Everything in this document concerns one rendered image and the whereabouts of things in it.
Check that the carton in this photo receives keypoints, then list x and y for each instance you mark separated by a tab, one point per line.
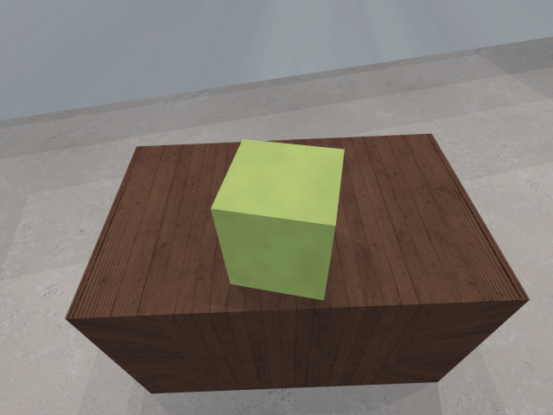
275	216

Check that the pedestal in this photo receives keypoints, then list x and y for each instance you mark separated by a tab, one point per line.
416	281

